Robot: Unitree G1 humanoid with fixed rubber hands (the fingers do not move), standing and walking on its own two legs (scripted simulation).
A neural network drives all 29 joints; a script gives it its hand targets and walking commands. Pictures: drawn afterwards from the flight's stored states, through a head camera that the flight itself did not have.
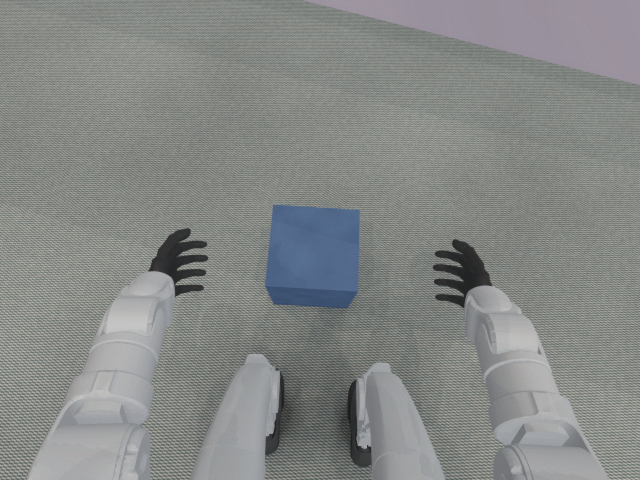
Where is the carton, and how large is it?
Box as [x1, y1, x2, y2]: [265, 205, 359, 307]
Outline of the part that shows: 273,205 265,286 273,303 347,307 357,292 359,210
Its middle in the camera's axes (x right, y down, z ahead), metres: -0.02 +0.07 +1.02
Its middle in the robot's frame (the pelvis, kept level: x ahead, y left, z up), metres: +0.50 +0.02 -0.56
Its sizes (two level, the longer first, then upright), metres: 0.210 0.200 0.250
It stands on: the floor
